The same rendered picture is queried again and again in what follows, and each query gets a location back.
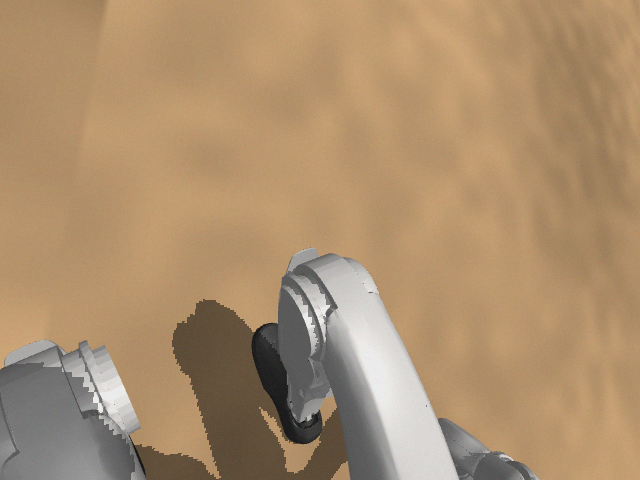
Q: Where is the left robot foot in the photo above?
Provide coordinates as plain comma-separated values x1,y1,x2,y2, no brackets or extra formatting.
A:
129,436,146,477

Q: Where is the right robot foot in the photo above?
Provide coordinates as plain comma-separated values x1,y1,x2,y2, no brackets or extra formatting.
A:
252,323,322,444

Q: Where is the right robot arm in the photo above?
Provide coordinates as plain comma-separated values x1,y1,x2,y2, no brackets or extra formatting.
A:
474,451,540,480

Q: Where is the right robot hand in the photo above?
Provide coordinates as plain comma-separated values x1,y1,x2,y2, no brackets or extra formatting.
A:
438,418,491,480

